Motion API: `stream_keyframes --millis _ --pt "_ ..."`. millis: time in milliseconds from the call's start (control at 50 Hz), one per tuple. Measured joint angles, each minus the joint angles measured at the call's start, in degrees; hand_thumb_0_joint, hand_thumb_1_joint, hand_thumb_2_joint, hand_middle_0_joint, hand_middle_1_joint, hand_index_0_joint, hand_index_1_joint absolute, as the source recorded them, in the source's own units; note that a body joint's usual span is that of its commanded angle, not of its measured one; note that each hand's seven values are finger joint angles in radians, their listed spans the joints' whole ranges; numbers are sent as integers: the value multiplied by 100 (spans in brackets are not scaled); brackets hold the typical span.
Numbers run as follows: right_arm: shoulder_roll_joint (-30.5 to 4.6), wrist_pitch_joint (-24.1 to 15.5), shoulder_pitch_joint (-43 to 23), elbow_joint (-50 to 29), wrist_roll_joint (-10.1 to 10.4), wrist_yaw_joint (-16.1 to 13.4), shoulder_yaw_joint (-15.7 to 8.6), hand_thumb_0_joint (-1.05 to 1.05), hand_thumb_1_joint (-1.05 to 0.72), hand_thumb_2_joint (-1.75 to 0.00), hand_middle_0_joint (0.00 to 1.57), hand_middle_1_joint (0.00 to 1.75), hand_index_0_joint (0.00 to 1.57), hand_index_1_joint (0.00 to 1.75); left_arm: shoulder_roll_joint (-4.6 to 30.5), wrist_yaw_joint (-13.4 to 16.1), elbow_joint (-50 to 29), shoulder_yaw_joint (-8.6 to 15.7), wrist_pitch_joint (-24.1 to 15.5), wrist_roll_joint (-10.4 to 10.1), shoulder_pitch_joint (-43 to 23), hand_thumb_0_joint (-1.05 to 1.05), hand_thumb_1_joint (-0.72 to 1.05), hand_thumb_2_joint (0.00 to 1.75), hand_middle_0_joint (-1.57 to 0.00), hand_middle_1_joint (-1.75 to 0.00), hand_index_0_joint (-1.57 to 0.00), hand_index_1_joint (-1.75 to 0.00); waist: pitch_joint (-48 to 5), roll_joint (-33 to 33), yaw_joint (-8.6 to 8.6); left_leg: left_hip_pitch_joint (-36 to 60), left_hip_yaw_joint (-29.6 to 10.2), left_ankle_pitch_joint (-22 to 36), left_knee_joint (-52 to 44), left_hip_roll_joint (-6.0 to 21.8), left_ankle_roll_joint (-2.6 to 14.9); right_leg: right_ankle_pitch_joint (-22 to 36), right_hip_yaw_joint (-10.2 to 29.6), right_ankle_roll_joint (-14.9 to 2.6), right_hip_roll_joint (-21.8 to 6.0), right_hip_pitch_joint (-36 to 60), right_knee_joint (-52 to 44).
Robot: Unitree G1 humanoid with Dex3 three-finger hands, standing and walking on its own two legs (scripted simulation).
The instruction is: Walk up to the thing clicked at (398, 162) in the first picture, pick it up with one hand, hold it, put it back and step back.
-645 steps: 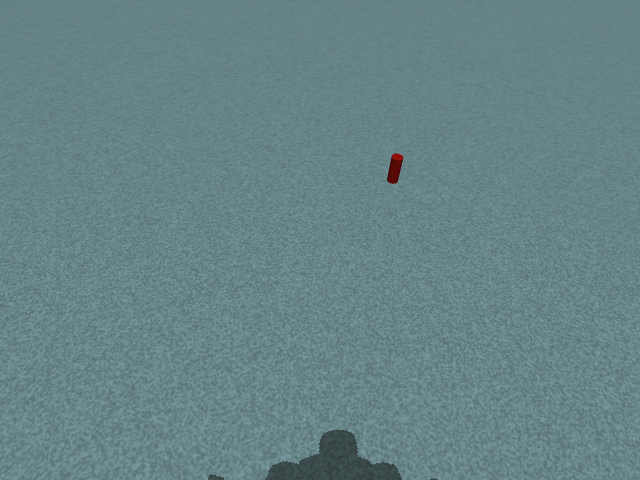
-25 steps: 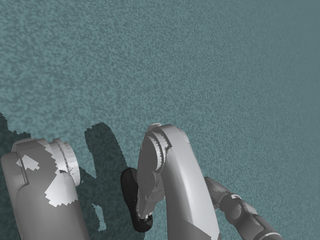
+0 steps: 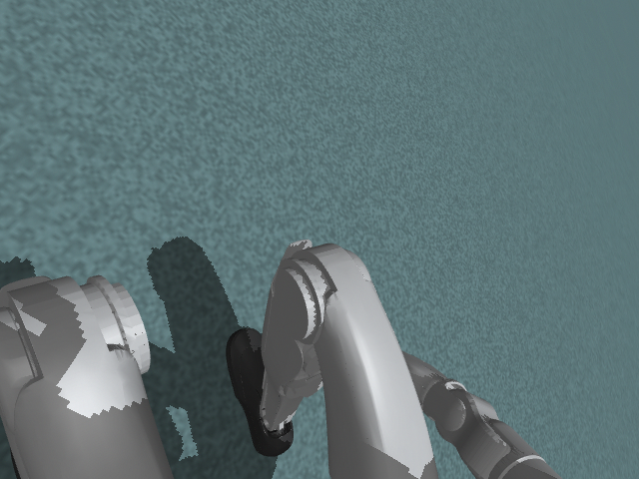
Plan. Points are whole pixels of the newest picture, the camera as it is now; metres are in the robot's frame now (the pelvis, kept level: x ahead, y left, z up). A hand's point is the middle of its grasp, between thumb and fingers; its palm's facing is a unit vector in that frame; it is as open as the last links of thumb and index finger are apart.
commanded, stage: close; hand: left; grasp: from the side
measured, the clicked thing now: out of the picture +0.41 +0.31 -0.21
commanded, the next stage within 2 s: settle in 0.40 s
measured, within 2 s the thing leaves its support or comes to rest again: leaves its support in 0.66 s
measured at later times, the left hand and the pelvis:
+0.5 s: hand out of the picture +0.42 +0.29 -0.18, palm faces +0.41 -0.91 +0.01, open 7.6 cm; pelvis +0.00 +0.00 +0.00, yaw -1 degrees
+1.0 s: hand out of the picture +0.41 +0.32 -0.12, palm faces +0.39 -0.92 +0.01, open 7.6 cm; pelvis +0.00 -0.01 +0.01, yaw +1 degrees
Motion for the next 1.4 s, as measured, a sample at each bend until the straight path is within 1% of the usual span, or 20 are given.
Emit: stream_keyframes --millis 160,200,320,500,580,660,740,820,900,980,1040,1140,1200,1300,1400 --pt "4 74 -18 -45 1 4 26 0 -87 -89 21 30 21 30 106 129 59 -41 51 80 -96 0 28 58 -51 -48 -49 -49 4 6 -31 0 -23 -3 -23 22 -10 27 -21 -18 13 -17 -38" --pt "1 82 -15 -44 4 3 32 0 -87 -89 21 30 21 30 116 146 64 -39 58 72 -119 0 31 61 -55 -52 -53 -53 9 7 -37 -1 -21 -3 -33 29 -9 34 -20 -7 15 -22 -48" --pt "-5 106 -9 -25 9 -13 54 0 -87 -89 21 30 21 30 155 185 95 15 111 57 -178 0 23 66 -65 -68 -63 -69 24 -3 -71 -4 -25 -1 -52 45 -13 55 -22 9 23 -39 -69" --pt "-20 150 31 -25 13 -26 65 0 -87 -89 21 30 21 30 199 240 107 55 138 82 -278 0 9 82 -81 -95 -80 -96 53 -12 -103 -5 -33 -11 -66 58 -23 61 -30 2 24 -54 -85" --pt "-25 157 36 -23 21 -31 74 0 -87 -89 21 30 21 30 222 233 71 78 155 64 -308 1 4 92 -82 -100 -80 -101 59 -3 -122 -15 -30 -22 -75 64 -18 59 -29 17 23 -63 -97" --pt "-14 173 60 -29 40 -43 40 0 -88 -89 21 30 21 30 206 184 -67 130 207 19 -299 1 1 95 -83 -101 -81 -102 46 5 -124 -28 -20 -32 -80 69 -11 48 -24 25 19 -71 -101" --pt "12 203 123 -23 79 -49 -45 0 -89 -89 21 30 21 30 145 124 -355 127 348 58 -243 1 -1 98 -84 -101 -82 -102 4 29 -81 -32 3 -40 -106 71 -15 35 -16 -9 2 -78 -110" --pt "31 231 217 5 152 -33 -174 0 -89 -89 21 30 21 30 10 64 -720 83 519 48 -164 1 -2 100 -85 -101 -83 -103 -107 97 -13 -46 54 -30 -156 61 -29 18 9 -45 -39 -98 -114" --pt "54 251 302 35 257 -19 -355 0 -89 -89 21 30 21 30 -144 -2 -1085 29 738 -11 -77 1 -3 101 -85 -101 -83 -103 -261 208 45 -83 140 5 -235 50 -24 -9 61 -38 -88 -131 -129" --pt "81 265 409 71 388 -15 -580 0 -89 -89 21 30 21 30 -314 -109 -1489 -113 1004 -72 12 1 -4 102 -86 -101 -83 -103 -465 342 125 -128 248 39 -336 52 -22 -21 125 -64 -135 -192 -151" --pt "95 274 491 102 508 -15 -758 0 -89 -89 21 30 21 30 -488 -195 -1800 -201 1226 -112 67 1 -4 102 -86 -101 -84 -103 -632 464 190 -165 341 72 -422 50 -15 -39 182 -77 -176 -237 -171" --pt "140 300 672 120 732 -32 -1073 0 -89 -89 21 30 21 30 -774 -305 -2315 -267 1612 -176 153 1 -4 103 -86 -101 -84 -102 -957 671 294 -247 509 118 -581 49 0 -77 288 -104 -247 -343 -212" --pt "178 316 803 139 878 -49 -1279 0 -88 -89 21 30 21 30 -941 -378 -2635 -362 1849 -231 223 1 -4 103 -86 -101 -84 -102 -1158 802 371 -295 621 139 -689 44 2 -109 359 -134 -296 -412 -238" --pt "254 343 967 213 1116 -96 -1582 0 -88 -89 21 30 21 30 -1219 -477 -3053 -487 2227 -299 303 1 -5 104 -86 -101 -85 -102 -1429 1004 485 -345 819 173 -898 38 13 -163 493 -135 -377 -504 -306" --pt "325 402 1075 253 1307 -165 -1814 1 -88 -89 21 30 21 30 -1414 -568 -3323 -495 2539 -305 363 1 -5 104 -86 -101 -85 -102 -1630 1168 553 -352 986 186 -1104 43 -6 -205 612 -156 -439 -583 -376"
